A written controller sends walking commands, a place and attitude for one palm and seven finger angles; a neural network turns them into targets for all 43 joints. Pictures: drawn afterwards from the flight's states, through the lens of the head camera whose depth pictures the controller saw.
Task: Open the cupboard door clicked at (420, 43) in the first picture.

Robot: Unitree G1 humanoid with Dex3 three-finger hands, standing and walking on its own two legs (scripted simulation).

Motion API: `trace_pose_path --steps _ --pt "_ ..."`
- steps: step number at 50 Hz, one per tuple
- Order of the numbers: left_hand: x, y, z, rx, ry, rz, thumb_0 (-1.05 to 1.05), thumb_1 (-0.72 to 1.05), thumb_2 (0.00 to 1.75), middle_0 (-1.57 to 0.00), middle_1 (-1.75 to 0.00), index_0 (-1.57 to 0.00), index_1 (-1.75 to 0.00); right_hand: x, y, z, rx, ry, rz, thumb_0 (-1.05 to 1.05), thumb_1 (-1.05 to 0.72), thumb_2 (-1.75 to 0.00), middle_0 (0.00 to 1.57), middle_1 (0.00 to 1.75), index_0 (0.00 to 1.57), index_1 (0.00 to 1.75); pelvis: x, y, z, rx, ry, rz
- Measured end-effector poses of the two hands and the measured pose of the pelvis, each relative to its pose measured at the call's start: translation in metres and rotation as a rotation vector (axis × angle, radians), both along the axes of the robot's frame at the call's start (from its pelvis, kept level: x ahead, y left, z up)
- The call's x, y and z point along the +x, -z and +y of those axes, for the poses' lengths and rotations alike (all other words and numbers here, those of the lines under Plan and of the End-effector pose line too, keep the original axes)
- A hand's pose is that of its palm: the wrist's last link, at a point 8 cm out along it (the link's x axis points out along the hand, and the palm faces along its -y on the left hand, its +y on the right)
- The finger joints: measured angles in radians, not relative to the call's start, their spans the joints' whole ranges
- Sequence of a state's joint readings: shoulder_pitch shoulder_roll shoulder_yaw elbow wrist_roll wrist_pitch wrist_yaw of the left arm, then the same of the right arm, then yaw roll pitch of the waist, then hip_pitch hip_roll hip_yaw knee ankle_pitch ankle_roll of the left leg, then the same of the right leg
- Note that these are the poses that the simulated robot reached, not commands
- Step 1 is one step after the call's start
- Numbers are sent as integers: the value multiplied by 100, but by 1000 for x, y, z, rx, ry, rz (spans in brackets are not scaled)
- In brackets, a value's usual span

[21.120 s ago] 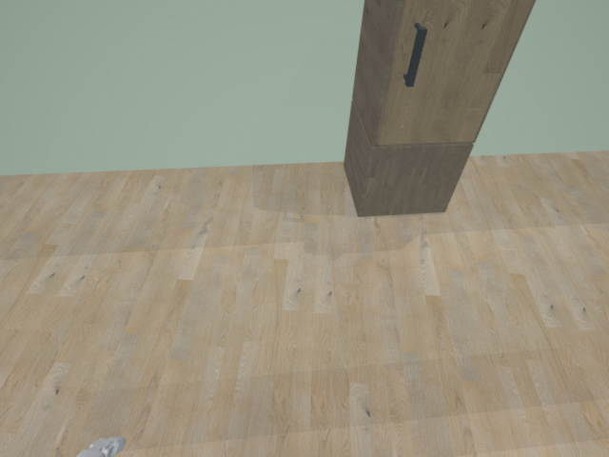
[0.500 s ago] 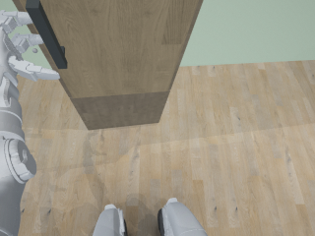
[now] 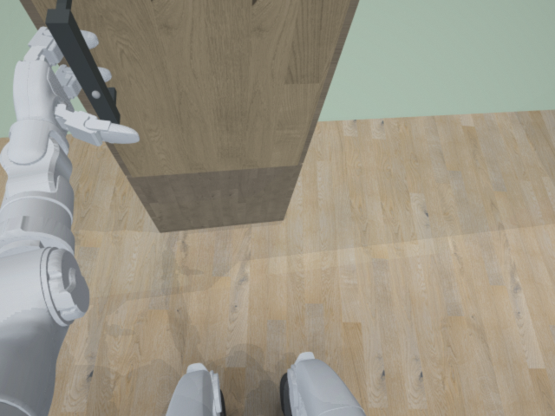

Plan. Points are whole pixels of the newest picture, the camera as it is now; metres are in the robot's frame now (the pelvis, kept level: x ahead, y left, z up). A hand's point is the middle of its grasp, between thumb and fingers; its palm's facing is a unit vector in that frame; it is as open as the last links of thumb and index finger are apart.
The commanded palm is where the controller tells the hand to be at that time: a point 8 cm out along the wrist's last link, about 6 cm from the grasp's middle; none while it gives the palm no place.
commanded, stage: slide the fingers in behind the handle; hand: left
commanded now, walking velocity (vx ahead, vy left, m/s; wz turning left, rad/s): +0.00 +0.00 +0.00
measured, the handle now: (91, 65) +0.58 +0.20 +0.08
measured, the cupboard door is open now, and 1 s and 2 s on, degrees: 0 0 15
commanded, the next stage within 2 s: close the thumb around the handle in 0.64 s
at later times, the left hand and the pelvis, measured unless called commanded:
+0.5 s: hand (108, 96) +0.53 +0.17 +0.08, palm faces +0.05 -1.00 -0.03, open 14.0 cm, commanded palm +0.50 +0.21 +0.08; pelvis +0.00 -0.01 +0.00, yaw +0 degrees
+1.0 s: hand (109, 96) +0.53 +0.17 +0.08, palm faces +0.04 -1.00 -0.03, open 12.1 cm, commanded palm +0.51 +0.21 +0.08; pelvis -0.01 +0.00 +0.00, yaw +0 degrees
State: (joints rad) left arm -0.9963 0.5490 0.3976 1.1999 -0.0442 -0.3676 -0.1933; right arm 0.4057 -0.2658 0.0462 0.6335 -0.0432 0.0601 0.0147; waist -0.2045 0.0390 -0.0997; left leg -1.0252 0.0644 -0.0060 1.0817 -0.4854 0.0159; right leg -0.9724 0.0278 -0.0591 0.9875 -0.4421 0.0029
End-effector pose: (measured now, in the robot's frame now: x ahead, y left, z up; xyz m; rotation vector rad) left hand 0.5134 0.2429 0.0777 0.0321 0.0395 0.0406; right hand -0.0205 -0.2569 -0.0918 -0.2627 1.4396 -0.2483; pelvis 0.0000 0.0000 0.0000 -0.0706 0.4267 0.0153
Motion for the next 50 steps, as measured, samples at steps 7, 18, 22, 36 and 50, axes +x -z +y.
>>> trace_pose_path --steps 7,18,22,36,50 --pt "1 -2 -15 -15 16 0 -2 -50 30 -30 -120 -30 -120 4 1 -4 9 -3 -11 0 -90 -90 21 30 21 30 1 -1 -4 5 -2 -4" --pt "-6 -5 -20 3 -15 -13 -2 -50 30 -30 -120 -31 -120 5 4 -7 29 2 -23 0 -90 -90 21 30 21 30 1 -2 -9 14 3 -13" --pt "-9 -6 -19 -4 -12 -6 -2 -50 30 -30 -120 -30 -120 5 4 -8 28 2 -29 1 -90 -90 21 30 21 30 0 -3 -10 15 2 -20" --pt "-13 -8 -19 -3 -10 -21 -2 -50 30 -30 -120 -28 -120 5 4 -11 9 -16 -40 1 -90 -90 21 30 21 30 -5 -1 -8 14 -5 -21" --pt "-8 -5 -18 -6 -2 -3 -1 -20 43 -32 -123 -31 -123 -2 4 -4 10 -6 -26 1 -90 -90 21 30 21 30 -6 0 -4 9 -4 -16"
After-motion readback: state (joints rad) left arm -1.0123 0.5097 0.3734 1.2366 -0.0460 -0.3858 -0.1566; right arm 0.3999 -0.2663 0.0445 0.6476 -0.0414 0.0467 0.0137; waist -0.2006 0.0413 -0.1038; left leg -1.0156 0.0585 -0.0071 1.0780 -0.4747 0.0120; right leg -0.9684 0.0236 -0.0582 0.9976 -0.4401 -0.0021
